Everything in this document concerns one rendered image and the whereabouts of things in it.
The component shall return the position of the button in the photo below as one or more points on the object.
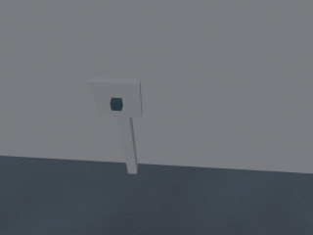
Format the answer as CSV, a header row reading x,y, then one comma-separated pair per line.
x,y
116,104

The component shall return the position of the panel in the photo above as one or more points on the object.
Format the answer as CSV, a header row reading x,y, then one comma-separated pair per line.
x,y
129,90

